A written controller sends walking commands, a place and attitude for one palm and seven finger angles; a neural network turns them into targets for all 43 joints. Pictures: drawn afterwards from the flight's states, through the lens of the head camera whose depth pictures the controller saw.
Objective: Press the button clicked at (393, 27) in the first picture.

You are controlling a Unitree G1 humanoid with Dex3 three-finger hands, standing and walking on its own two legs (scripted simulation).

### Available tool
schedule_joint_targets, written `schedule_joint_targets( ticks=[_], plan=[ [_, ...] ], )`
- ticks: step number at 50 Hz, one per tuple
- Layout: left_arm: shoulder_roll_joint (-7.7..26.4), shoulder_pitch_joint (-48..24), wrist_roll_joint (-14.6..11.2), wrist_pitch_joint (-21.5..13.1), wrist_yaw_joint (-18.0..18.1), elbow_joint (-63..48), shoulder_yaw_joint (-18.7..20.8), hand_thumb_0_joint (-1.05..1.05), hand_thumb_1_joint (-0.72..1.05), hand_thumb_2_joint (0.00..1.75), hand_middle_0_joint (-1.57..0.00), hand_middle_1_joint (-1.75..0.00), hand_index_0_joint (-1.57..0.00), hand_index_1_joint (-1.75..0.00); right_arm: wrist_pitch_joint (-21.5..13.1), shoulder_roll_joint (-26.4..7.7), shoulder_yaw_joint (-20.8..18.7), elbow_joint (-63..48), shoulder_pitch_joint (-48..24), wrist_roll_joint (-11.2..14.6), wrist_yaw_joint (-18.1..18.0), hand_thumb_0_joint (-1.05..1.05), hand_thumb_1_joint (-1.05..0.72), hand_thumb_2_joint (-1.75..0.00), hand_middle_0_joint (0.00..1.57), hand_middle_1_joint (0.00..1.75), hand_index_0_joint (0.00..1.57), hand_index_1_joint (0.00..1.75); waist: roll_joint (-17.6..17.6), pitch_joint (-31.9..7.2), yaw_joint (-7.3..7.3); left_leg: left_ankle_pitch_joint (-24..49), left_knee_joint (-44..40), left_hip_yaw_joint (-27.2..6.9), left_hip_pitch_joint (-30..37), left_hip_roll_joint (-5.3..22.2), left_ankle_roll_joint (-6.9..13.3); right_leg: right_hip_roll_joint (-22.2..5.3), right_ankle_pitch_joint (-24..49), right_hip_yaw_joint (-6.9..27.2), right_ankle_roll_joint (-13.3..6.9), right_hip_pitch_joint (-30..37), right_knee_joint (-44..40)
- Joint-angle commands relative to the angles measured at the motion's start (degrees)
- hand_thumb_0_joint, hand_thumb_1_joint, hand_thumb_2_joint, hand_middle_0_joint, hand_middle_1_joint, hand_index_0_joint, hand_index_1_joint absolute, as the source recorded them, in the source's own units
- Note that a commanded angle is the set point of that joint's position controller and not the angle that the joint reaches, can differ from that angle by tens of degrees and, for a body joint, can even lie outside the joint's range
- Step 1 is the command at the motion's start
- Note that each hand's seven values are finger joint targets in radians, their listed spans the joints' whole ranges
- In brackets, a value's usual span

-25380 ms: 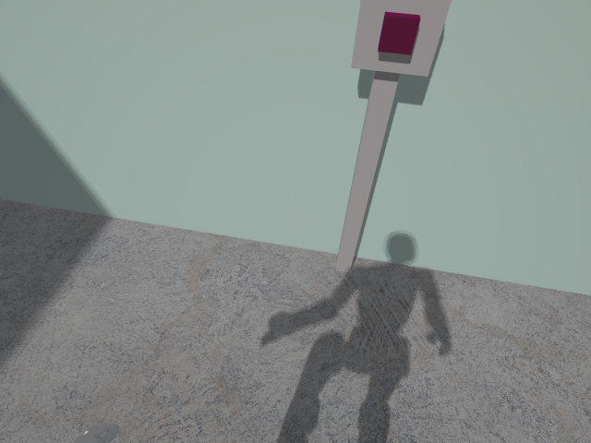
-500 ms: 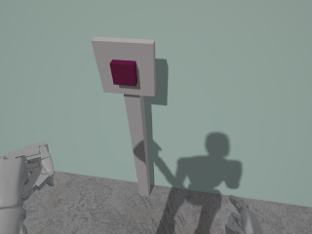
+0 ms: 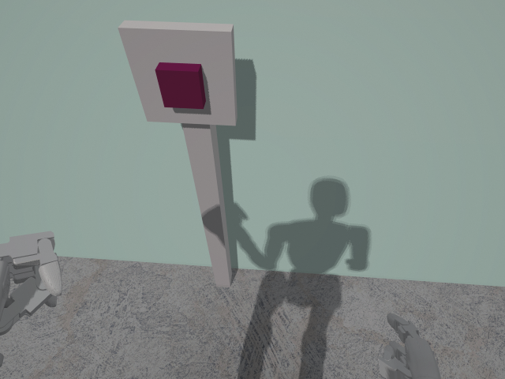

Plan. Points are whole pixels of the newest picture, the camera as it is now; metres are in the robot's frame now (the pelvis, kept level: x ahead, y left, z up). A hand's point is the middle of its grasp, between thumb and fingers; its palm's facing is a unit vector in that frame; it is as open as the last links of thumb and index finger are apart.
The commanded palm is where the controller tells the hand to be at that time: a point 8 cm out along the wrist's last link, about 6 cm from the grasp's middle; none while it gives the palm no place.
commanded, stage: step back with the hand held close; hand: left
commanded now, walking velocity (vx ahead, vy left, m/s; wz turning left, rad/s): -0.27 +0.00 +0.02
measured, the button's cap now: (182, 85) +0.54 +0.17 +0.19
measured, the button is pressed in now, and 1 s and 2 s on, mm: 0 0 0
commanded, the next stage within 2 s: stop stepping back and stand still in 0.74 s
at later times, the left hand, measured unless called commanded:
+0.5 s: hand out of the picture +0.11 +0.28 +0.18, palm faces +0.41 -0.79 -0.46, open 3.1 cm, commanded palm +0.04 +0.31 +0.18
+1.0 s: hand out of the picture -0.02 +0.27 +0.17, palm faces +0.37 -0.82 -0.44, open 3.1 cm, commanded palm -0.04 +0.29 +0.18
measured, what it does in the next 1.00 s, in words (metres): walks backwards: right foot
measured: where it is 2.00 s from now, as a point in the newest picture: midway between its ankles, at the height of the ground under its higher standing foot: outside the picture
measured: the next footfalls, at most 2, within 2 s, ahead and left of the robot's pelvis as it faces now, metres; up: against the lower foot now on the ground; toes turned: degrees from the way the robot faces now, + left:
right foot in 0.64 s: -0.19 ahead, -0.06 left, +0.00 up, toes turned +0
left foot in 1.08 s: -0.17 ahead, +0.16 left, +0.00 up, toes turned +2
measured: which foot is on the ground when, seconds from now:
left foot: down 0.00-0.88, up 0.90-1.00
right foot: down 0.00-0.36, up 0.38-0.62, down 0.64-1.00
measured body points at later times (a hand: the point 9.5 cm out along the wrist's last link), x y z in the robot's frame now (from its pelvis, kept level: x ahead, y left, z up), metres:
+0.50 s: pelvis -0.07 +0.03 +0.00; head -0.07 +0.05 +0.44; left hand +0.08 +0.32 +0.20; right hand +0.08 -0.20 -0.08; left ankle +0.04 +0.08 -0.74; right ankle -0.14 -0.12 -0.69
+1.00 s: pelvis -0.19 +0.02 -0.01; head -0.21 +0.05 +0.44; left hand -0.05 +0.31 +0.19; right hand -0.04 -0.23 -0.07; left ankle -0.14 +0.12 -0.68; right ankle -0.24 -0.10 -0.74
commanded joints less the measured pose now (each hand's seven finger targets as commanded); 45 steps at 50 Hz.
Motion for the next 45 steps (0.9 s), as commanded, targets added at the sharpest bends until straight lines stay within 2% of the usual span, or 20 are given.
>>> schedule_joint_targets(
  ticks=[1, 7, 14, 16, 18, 19, 21, 24, 28, 30, 31, 33, 36, 38, 40, 41, 42, 43, 44, 45],
  plan=[
    [7.4, -0.1, -0.4, -4.1, 2.0, -11.0, 7.4, 0.0, 0.9, 0.9, -1.3, -1.5, -1.3, -1.5, -3.9, -6.5, -2.3, -9.4, -5.2, 0.1, -0.6, 0.0, -0.9, -0.9, 0.2, 0.3, 0.2, 0.3, 1.3, -8.4, 0.12, 10.6, -4.0, -8.0, 2.6, 7.2, -0.1, -3.6, 9.5, 4.4, 0.4, 1.4, -1.2],
    [6.7, -2.6, 1.3, -5.9, 2.8, -10.6, 6.6, 0.0, 0.9, 0.9, -1.3, -1.5, -1.3, -1.5, -5.5, -7.1, -2.2, -9.6, -4.6, -0.1, -0.7, 0.0, -0.9, -0.9, 0.2, 0.3, 0.2, 0.3, 1.4, -1.8, -0.68, -17.9, -7.4, -11.0, -9.9, 7.7, 1.1, -3.8, -9.4, 7.0, -0.6, -0.1, -2.9],
    [7.9, -5.4, 1.6, -8.2, 4.7, -15.2, 6.8, 0.0, 0.9, 0.9, -1.3, -1.5, -1.3, -1.5, -7.7, -6.4, -1.9, -7.4, -2.2, -0.8, -1.0, 0.0, -0.9, -0.9, 0.2, 0.3, 0.2, 0.3, -2.2, -4.5, -1.76, -12.1, 5.7, -9.8, 4.3, 4.3, -1.2, -9.0, -14.8, 9.4, -3.8, -16.7, -7.6],
    [8.1, -4.9, 1.8, -8.4, 4.9, -15.8, 7.1, 0.0, 0.9, 0.9, -1.3, -1.5, -1.3, -1.5, -8.5, -6.8, -1.6, -7.5, -3.0, -1.1, -1.5, 0.0, -0.9, -0.9, 0.2, 0.3, 0.2, 0.3, 3.6, -4.5, -1.55, -15.9, -3.4, -14.1, -0.6, 7.6, -0.2, -4.7, -12.6, 5.9, -1.6, -11.8, -1.9],
    [7.4, -4.1, 2.9, -8.6, 4.7, -15.7, 8.8, 0.0, 0.9, 0.9, -1.3, -1.5, -1.3, -1.5, -9.6, -7.8, -1.8, -8.2, -4.1, -1.2, -1.7, 0.0, -0.9, -0.9, 0.2, 0.3, 0.2, 0.3, 13.8, -5.2, -0.48, -34.3, -21.8, -25.4, -19.8, 16.4, 3.2, 3.1, -7.7, 1.8, 1.0, 7.0, 18.4],
    [8.2, -5.2, 3.6, -8.6, 4.5, -15.1, 9.7, 0.0, 0.9, 0.9, -1.3, -1.5, -1.3, -1.5, -9.7, -7.3, -2.0, -7.8, -4.0, -1.6, -1.6, 0.0, -0.9, -0.9, 0.2, 0.3, 0.2, 0.3, 14.5, -5.4, -0.32, -37.3, -24.8, -27.3, -24.7, 18.9, 4.6, 3.9, -8.4, 2.6, 1.1, 10.4, 27.6],
    [8.9, -5.2, 3.2, -8.9, 4.3, -13.7, 10.4, 0.0, 0.9, 0.9, -1.3, -1.5, -1.3, -1.5, -10.0, -6.1, -2.6, -7.4, -3.7, -1.7, -1.1, 0.0, -0.9, -0.9, 0.2, 0.3, 0.2, 0.3, 9.6, -5.4, -0.24, -29.7, -22.6, -25.7, -21.6, 19.0, 5.2, 3.6, -11.5, 4.1, 0.6, 6.3, 32.1],
    [6.8, 0.1, 1.6, -8.4, 3.8, -11.5, 8.3, 0.0, 0.9, 0.9, -1.3, -1.5, -1.3, -1.5, -10.8, -5.1, -2.4, -6.2, -3.3, -1.5, 0.0, 0.0, -0.9, -0.9, 0.2, 0.3, 0.2, 0.3, 3.8, -6.2, 0.17, -19.8, -20.2, -18.9, -9.7, 15.0, 2.3, 3.5, -16.8, 0.7, -0.2, 0.8, 21.0],
    [6.3, -1.6, 0.0, -8.5, 2.7, -14.2, 5.4, 0.0, 0.9, 0.9, -1.3, -1.5, -1.3, -1.5, -11.2, -4.8, -1.8, -4.4, -3.6, -1.6, 1.0, 0.0, -0.9, -0.9, 0.2, 0.3, 0.2, 0.3, 9.4, -9.4, 0.01, -10.6, -19.3, -13.3, 1.7, 12.1, -4.0, 3.5, -15.7, -1.5, -1.6, 2.1, -0.6],
    [8.2, -3.3, -0.2, -9.6, 2.3, -16.3, 5.9, 0.0, 0.9, 0.9, -1.3, -1.5, -1.3, -1.5, -10.3, -4.6, -1.6, -3.2, -2.6, -1.7, 1.2, 0.0, -0.9, -0.9, 0.2, 0.3, 0.2, 0.3, 4.5, -12.6, 0.06, 5.0, -9.8, -8.4, 11.0, 9.2, -6.1, -0.3, -6.8, 2.5, -3.0, -0.3, -10.6],
    [9.9, -3.5, -0.2, -10.1, 2.5, -16.9, 7.4, 0.0, 0.9, 0.9, -1.3, -1.5, -1.3, -1.5, -9.6, -4.2, -1.4, -2.1, -1.8, -1.8, 1.3, 0.0, -0.9, -0.9, 0.2, 0.3, 0.2, 0.3, -0.1, -14.8, -0.16, 10.0, -0.8, -5.6, 16.5, 7.1, -4.8, -5.5, 1.6, 7.3, -4.2, -5.6, -11.3],
    [12.2, -7.1, -1.0, -10.9, 2.7, -18.3, 9.2, 0.0, 0.9, 0.9, -1.3, -1.5, -1.3, -1.5, -9.8, -3.5, -0.5, -2.9, -4.7, -1.6, 0.4, 0.0, -0.9, -0.9, 0.2, 0.3, 0.2, 0.3, -3.9, -14.4, -0.56, 9.1, 4.2, -3.0, 21.6, 5.3, -3.5, -9.1, 10.9, 5.6, -2.7, -12.9, -8.9],
    [12.5, -7.5, -1.3, -10.1, 2.0, -20.3, 9.8, 0.0, 0.9, 0.9, -1.3, -1.5, -1.3, -1.5, -10.6, -5.6, -2.2, -4.1, -5.5, -0.6, 0.0, 0.0, -0.9, -0.9, 0.2, 0.3, 0.2, 0.3, 1.9, -18.9, -0.37, 24.5, -3.5, -8.2, 25.7, 9.0, -1.9, 1.1, 1.8, -0.1, 1.3, -9.2, 1.4],
    [12.0, -1.8, -2.3, -9.3, 1.3, -17.6, 11.0, 0.0, 0.9, 0.9, -1.3, -1.5, -1.3, -1.5, -10.2, -5.7, -2.0, -5.8, -6.2, -1.2, 0.5, 0.0, -0.9, -0.9, 0.2, 0.3, 0.2, 0.3, 10.5, -18.1, 0.24, 14.2, -13.3, -13.3, 18.7, 12.9, -1.5, 4.7, -17.2, -0.7, 0.1, -5.9, 7.6],
    [12.1, 0.5, -3.2, -8.4, 1.2, -16.3, 12.9, 0.0, 0.9, 0.9, -1.3, -1.5, -1.3, -1.5, -9.7, -5.8, -2.2, -6.6, -7.7, -2.1, 0.9, 0.0, -0.9, -0.9, 0.2, 0.3, 0.2, 0.3, 14.8, -14.2, 0.96, -12.4, -24.5, -15.0, 2.4, 14.4, -6.5, 6.1, -23.5, -2.0, -2.8, 3.1, 10.6],
    [13.0, 2.8, -3.8, -8.0, 1.2, -14.4, 14.6, 0.0, 0.9, 0.9, -1.3, -1.5, -1.3, -1.5, -9.2, -5.8, -2.3, -6.9, -8.6, -2.3, 0.7, 0.0, -0.9, -0.9, 0.2, 0.3, 0.2, 0.3, 14.5, -12.3, 1.04, -16.4, -24.4, -13.7, -3.1, 13.8, -7.9, 5.8, -22.6, -2.5, -3.5, 5.9, 7.7],
    [11.7, 3.5, -3.8, -8.2, 1.0, -12.8, 13.6, 0.0, 0.9, 0.9, -1.3, -1.5, -1.3, -1.5, -8.6, -4.9, -2.2, -6.1, -7.6, -1.9, 0.9, 0.0, -0.9, -0.9, 0.2, 0.3, 0.2, 0.3, 9.7, -11.6, 0.99, -14.9, -16.1, -8.0, -2.7, 10.6, -8.3, 3.4, -19.7, -2.2, -4.6, 4.3, 1.2],
    [11.7, 5.4, -3.4, -8.2, 1.4, -11.0, 13.1, 0.0, 0.9, 0.9, -1.3, -1.5, -1.3, -1.5, -8.1, -4.5, -2.4, -5.8, -5.8, -0.4, 0.9, 0.0, -0.9, -0.9, 0.2, 0.3, 0.2, 0.3, -2.1, -10.5, 0.09, -9.6, 4.7, 0.6, 6.7, 3.4, -8.7, -4.3, -20.4, 2.9, -5.8, -9.7, -10.2],
    [10.8, 4.9, -3.8, -7.9, 1.7, -12.0, 11.5, 0.0, 0.9, 0.9, -1.3, -1.5, -1.3, -1.5, -7.8, -4.5, -3.3, -5.4, -5.4, 0.6, 0.6, 0.0, -0.9, -0.9, 0.2, 0.3, 0.2, 0.3, -16.1, -7.0, -0.65, -9.7, 29.8, -3.1, 12.9, -1.7, -8.6, -18.1, -30.0, 18.9, -9.3, -30.3, -20.6],
    [10.8, 3.3, -2.9, -6.9, 2.2, -12.9, 11.6, 0.0, 0.9, 0.9, -1.3, -1.5, -1.3, -1.5, -7.2, -4.5, -3.6, -4.4, -6.7, -0.2, 0.7, 0.0, -0.9, -0.9, 0.2, 0.3, 0.2, 0.3, -18.0, -1.2, -0.03, -12.4, 45.1, -8.1, 2.4, -1.8, -7.0, -24.2, -31.1, 24.1, -14.5, -33.4, -21.3]
  ],
)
